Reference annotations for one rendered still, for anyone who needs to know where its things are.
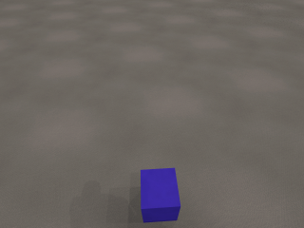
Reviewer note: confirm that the carton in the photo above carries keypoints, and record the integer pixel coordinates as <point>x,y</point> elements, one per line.
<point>160,198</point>

